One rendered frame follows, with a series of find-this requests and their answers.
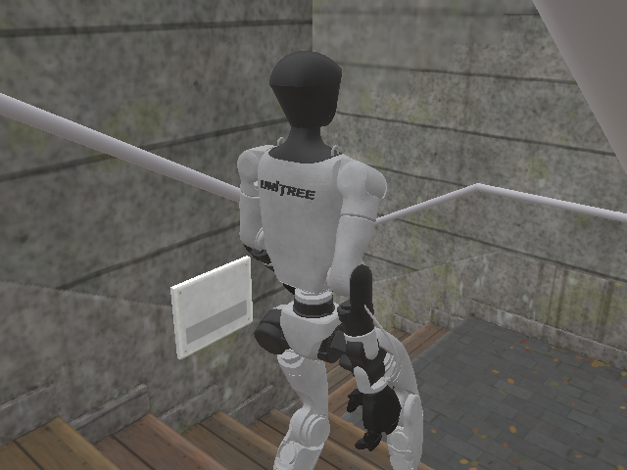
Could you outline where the robot left thigh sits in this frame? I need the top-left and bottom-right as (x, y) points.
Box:
(254, 305), (330, 447)

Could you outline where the right robot hand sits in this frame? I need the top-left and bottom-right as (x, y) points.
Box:
(347, 385), (402, 451)

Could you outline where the right robot forearm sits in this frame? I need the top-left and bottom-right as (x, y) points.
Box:
(337, 264), (388, 394)

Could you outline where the left robot hand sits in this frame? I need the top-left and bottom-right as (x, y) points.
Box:
(283, 283), (333, 295)

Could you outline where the robot left upper arm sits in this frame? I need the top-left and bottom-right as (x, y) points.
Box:
(237, 145), (277, 251)

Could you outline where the robot right upper arm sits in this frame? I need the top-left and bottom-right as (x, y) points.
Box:
(326, 157), (387, 297)

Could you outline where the left robot forearm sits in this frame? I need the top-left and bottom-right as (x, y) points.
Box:
(243, 244), (275, 274)

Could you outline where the robot right shin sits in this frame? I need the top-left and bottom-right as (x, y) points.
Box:
(387, 394), (423, 470)

